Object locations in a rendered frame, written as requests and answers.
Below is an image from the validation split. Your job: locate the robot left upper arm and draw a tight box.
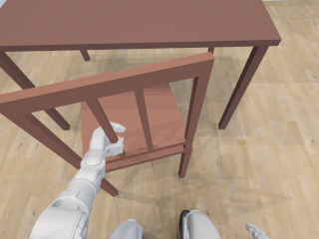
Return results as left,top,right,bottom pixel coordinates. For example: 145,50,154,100
31,206,90,239

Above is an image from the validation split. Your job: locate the left robot thigh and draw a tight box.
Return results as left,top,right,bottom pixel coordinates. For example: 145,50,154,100
108,221,143,239

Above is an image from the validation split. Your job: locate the robot right shin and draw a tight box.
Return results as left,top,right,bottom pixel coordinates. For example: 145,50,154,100
186,209,200,216

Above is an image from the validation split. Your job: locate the chair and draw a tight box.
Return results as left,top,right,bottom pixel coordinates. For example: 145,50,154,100
0,52,214,197

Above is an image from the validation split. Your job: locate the robot left forearm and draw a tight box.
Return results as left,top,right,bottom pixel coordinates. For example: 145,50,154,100
29,148,106,239

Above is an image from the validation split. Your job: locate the robot left hand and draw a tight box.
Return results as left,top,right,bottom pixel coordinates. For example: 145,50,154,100
89,121,126,157

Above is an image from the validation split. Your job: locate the table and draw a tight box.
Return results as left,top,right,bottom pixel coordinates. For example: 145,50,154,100
0,0,282,130

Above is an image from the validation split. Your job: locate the robot right hand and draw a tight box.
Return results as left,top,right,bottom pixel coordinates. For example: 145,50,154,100
245,223,270,239

